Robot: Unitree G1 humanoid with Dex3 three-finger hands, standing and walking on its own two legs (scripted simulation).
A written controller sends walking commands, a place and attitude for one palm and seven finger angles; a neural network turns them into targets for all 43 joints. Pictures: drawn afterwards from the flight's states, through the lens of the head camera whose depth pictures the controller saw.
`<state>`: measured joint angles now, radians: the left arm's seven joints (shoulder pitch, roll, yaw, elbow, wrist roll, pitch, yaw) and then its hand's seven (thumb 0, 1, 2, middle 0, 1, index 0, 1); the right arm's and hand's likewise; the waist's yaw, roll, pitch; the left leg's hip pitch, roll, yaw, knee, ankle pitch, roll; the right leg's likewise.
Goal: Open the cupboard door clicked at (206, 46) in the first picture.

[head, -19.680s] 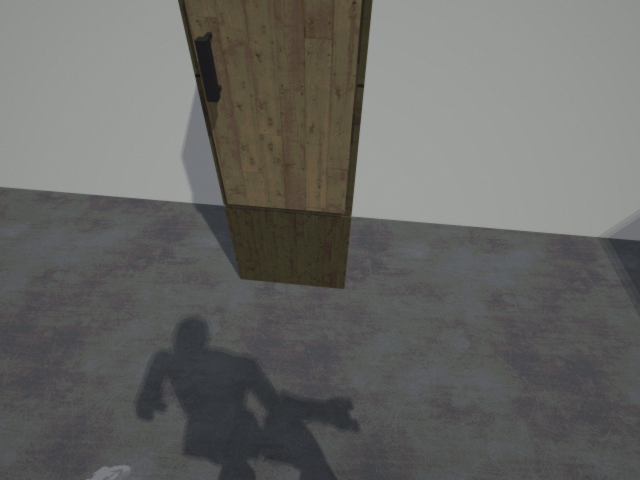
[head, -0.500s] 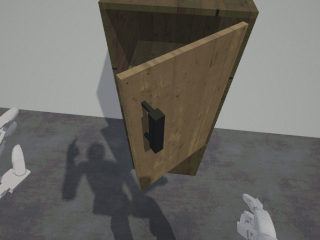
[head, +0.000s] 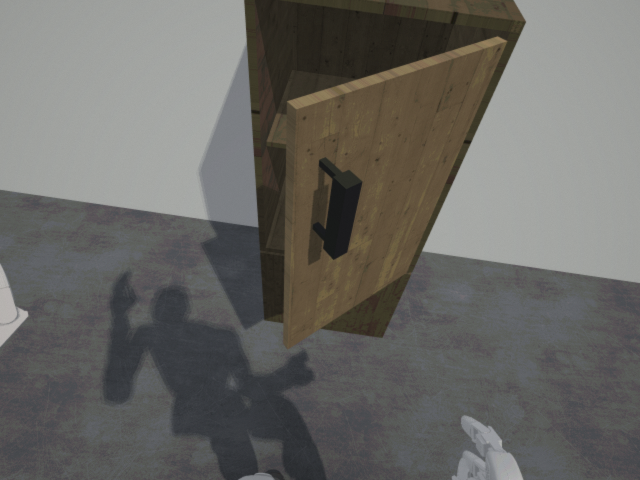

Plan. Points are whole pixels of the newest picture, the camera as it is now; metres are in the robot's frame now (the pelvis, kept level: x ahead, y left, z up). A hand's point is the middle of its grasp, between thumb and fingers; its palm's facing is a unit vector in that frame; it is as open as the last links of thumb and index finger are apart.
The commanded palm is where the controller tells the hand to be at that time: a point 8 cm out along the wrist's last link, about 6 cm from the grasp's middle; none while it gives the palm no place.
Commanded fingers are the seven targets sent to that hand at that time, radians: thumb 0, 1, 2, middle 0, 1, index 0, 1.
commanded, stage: step back with the hand held close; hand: left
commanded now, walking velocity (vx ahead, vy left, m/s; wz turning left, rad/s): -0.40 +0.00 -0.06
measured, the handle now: (331, 208) +0.44 +0.02 +0.10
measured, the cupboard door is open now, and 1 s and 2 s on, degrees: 44 44 44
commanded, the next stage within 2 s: stop stepping back and stand still in 0.12 s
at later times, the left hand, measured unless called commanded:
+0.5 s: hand out of the picture +0.11 +0.25 +0.17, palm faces +0.30 -0.79 -0.54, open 7.4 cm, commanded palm +0.05 +0.29 +0.18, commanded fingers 0.00 0.90 0.90 -0.20 -0.30 -0.20 -0.30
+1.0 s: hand out of the picture +0.06 +0.26 +0.17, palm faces +0.41 -0.75 -0.51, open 7.4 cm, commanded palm -0.01 +0.30 +0.18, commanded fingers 0.00 0.90 0.90 -0.20 -0.30 -0.20 -0.30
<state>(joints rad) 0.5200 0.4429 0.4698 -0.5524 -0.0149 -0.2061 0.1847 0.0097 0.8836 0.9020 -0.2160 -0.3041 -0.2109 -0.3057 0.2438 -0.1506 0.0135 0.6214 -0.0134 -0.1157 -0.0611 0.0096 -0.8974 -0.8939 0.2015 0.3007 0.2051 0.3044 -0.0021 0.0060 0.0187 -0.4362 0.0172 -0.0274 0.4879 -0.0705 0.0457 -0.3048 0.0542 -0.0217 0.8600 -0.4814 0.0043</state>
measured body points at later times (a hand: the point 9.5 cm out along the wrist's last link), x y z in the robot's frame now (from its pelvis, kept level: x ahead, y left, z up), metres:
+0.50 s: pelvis -0.10 +0.00 +0.01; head -0.08 +0.02 +0.46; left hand +0.08 +0.29 +0.20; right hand +0.07 -0.24 -0.05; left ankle +0.00 +0.08 -0.73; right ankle -0.12 -0.11 -0.72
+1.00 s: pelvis -0.14 +0.00 -0.01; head -0.15 +0.00 +0.44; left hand +0.03 +0.30 +0.20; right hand +0.00 -0.23 -0.10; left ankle -0.15 +0.14 -0.72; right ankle -0.11 -0.08 -0.73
